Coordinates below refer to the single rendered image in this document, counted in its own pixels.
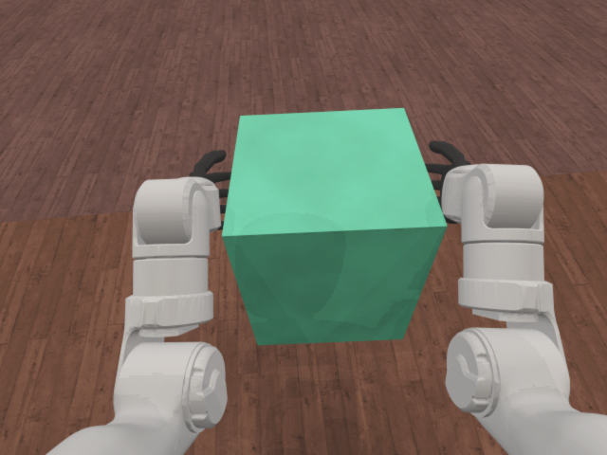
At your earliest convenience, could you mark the carton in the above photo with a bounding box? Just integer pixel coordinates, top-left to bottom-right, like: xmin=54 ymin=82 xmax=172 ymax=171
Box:
xmin=222 ymin=108 xmax=447 ymax=345

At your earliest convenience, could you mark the robot left hand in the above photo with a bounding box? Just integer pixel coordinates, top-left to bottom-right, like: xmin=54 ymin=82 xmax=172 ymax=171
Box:
xmin=189 ymin=150 xmax=231 ymax=230

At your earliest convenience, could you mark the robot left upper arm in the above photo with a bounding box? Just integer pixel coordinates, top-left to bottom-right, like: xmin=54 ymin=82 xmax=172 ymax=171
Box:
xmin=46 ymin=342 xmax=228 ymax=455

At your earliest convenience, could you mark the right robot forearm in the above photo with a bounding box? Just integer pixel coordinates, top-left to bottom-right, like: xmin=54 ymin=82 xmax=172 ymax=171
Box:
xmin=442 ymin=164 xmax=570 ymax=395

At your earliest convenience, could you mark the robot right upper arm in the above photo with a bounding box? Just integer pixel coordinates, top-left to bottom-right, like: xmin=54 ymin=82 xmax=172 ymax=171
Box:
xmin=445 ymin=327 xmax=607 ymax=455

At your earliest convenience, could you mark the robot right hand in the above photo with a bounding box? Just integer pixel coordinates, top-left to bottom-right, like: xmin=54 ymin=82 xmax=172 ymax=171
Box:
xmin=425 ymin=140 xmax=470 ymax=224

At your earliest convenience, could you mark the left robot forearm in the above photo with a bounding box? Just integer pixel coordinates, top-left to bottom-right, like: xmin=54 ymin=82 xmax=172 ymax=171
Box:
xmin=114 ymin=177 xmax=221 ymax=412

